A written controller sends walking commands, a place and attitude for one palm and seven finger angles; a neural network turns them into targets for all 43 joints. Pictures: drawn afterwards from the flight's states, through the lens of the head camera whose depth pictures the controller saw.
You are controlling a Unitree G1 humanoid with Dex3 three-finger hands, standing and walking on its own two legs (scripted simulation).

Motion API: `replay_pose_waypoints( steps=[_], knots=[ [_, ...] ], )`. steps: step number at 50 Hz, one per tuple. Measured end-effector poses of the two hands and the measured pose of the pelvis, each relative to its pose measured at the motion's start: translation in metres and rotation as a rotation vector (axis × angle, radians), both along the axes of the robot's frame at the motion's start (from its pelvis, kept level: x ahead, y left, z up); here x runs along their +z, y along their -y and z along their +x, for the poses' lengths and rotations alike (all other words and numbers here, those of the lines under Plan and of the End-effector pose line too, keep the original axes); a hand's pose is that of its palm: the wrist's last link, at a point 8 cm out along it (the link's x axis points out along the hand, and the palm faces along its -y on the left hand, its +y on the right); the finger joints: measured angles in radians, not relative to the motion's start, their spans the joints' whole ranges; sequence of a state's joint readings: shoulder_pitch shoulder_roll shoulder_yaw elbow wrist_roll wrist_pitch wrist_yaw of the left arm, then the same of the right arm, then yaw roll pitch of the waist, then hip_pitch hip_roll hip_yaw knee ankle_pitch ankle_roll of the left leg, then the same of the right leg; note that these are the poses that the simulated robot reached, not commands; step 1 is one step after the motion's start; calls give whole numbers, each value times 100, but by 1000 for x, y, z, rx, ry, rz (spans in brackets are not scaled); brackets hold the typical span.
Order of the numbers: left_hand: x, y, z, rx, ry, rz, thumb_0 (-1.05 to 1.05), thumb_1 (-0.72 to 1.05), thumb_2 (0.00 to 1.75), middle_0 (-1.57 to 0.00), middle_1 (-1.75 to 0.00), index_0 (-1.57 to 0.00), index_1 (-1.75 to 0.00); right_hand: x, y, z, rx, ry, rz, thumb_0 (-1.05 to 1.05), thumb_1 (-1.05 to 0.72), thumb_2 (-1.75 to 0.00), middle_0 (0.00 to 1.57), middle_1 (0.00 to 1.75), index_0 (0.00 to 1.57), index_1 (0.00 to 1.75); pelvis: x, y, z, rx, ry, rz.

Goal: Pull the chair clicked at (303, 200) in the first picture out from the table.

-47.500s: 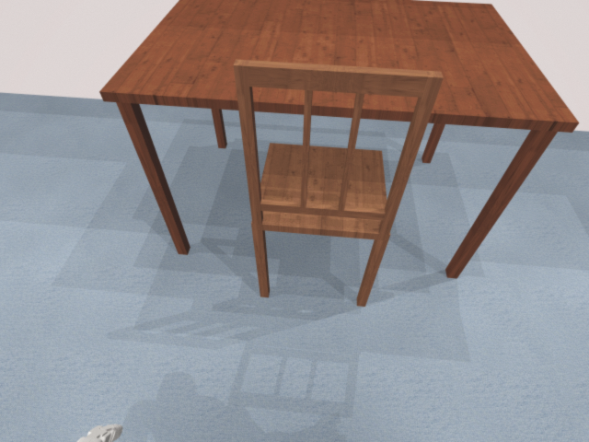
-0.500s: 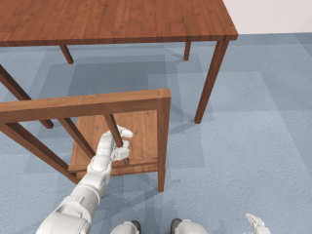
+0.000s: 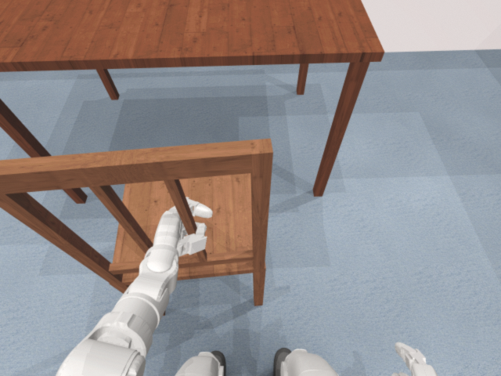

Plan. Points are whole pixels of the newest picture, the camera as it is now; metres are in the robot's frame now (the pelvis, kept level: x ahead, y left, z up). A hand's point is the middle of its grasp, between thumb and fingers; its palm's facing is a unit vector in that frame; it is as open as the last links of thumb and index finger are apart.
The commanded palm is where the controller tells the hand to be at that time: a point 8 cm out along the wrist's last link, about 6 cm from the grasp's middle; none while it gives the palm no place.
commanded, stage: step backward, pulling the chair out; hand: left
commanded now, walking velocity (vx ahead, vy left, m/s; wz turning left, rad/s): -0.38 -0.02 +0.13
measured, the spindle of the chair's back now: (135, 231) +0.37 +0.22 -0.06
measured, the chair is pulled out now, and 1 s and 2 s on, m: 0.33 0.34 0.34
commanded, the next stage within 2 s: stop walking, hand still on the chair in 0.18 s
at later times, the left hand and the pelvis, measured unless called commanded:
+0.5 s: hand (199, 240) +0.34 +0.10 -0.06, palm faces -0.13 -0.98 -0.17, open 5.0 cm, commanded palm +0.34 +0.15 -0.03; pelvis +0.01 +0.02 +0.00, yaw +0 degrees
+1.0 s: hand (199, 239) +0.35 +0.09 -0.05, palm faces -0.07 -0.99 -0.15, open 5.0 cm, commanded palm +0.33 +0.15 -0.03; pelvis +0.08 +0.00 +0.01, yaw +1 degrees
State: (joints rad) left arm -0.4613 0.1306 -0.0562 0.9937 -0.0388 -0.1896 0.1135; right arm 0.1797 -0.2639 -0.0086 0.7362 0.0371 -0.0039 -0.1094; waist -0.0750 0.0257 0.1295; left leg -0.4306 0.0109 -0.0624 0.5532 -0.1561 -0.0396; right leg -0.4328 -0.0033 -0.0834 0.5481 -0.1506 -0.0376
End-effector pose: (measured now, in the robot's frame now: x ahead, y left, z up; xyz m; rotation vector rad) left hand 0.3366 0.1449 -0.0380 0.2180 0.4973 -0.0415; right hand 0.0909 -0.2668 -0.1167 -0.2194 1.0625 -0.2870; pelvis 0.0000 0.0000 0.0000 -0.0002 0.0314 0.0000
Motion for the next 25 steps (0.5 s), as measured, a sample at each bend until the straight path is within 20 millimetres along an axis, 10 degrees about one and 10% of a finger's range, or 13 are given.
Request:
replay_pose_waypoints(
  steps=[25],
  knots=[
    [1,-4,-3,-33,-21,-25,5,76,81,-23,-119,-50,-145,6,-39,27,50,27,29,1,-90,-90,20,30,20,30,2,-15,11,-7,17,-3]
  ],
)
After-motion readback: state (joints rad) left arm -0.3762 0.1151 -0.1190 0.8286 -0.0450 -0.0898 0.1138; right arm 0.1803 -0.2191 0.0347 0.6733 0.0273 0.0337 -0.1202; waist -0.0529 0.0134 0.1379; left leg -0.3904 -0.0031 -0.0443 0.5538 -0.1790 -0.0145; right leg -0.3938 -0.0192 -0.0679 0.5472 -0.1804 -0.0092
